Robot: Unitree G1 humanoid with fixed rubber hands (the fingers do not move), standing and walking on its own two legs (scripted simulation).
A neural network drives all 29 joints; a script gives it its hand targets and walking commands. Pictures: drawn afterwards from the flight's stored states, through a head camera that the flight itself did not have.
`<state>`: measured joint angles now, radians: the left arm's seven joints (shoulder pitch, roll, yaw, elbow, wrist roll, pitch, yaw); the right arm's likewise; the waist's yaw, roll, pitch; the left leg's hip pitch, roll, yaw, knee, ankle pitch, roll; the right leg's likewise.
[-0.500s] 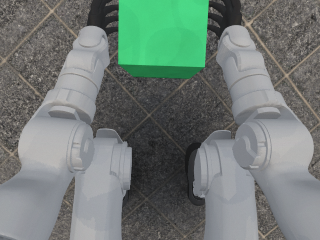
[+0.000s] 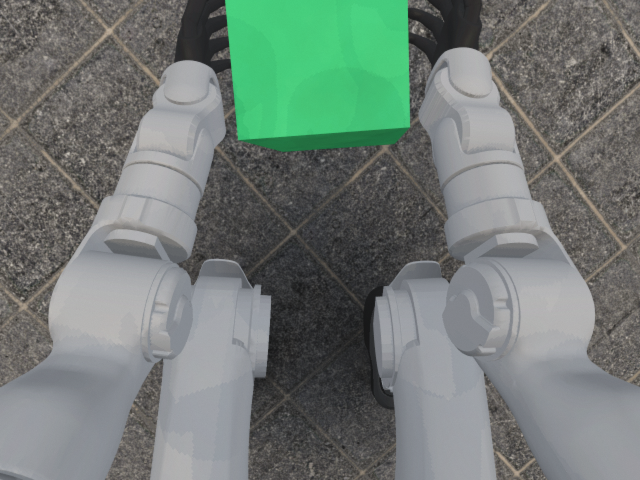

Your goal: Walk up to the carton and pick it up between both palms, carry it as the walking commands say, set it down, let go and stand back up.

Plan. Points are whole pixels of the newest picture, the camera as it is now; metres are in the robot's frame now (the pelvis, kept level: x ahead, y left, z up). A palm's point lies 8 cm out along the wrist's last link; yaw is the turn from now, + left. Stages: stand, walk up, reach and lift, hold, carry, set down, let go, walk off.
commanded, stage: reach and lift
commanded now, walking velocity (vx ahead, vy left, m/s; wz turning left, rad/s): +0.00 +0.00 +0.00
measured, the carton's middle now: (328, 81) +0.52 -0.01 -0.22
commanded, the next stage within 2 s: none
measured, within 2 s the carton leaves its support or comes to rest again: neither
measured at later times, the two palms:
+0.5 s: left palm (186, 62) +0.51 +0.13 -0.12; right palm (466, 50) +0.52 -0.12 -0.08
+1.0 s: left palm (174, 70) +0.48 +0.12 -0.06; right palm (506, 64) +0.49 -0.12 -0.03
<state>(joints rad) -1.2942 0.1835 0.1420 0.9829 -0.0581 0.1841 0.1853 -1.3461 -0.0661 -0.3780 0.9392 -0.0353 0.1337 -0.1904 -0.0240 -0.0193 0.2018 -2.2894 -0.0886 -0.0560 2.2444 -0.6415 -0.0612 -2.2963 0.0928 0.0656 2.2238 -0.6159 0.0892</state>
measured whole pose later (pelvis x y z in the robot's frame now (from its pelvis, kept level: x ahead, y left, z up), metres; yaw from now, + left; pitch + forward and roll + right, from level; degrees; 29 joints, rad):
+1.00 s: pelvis -0.05 +0.01 +0.07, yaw +2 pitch +24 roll +0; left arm -1.35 0.10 0.27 0.67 0.06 0.43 0.21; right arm -1.35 0.04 -0.50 0.52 -0.14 0.33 -0.19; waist -0.04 -0.01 0.52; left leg -1.91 -0.11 -0.04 2.02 -0.52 -0.05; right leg -1.90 0.12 0.13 2.01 -0.52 0.13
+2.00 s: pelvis -0.06 +0.01 +0.17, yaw +1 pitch +15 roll +0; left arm -1.19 0.03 0.29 0.56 0.09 0.50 0.21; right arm -1.20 0.08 -0.46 0.46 -0.14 0.39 -0.19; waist -0.04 -0.01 0.52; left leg -1.50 -0.09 -0.06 1.72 -0.48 -0.04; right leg -1.50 0.11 0.13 1.70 -0.47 0.10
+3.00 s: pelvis -0.04 +0.00 +0.29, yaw +1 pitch +6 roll +0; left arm -0.98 -0.04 0.29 0.58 0.12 0.46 0.20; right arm -0.96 0.16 -0.42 0.43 -0.19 0.38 -0.22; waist -0.04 0.00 0.49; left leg -0.98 -0.07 -0.08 1.26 -0.38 -0.03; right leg -0.98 0.07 0.13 1.25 -0.37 0.07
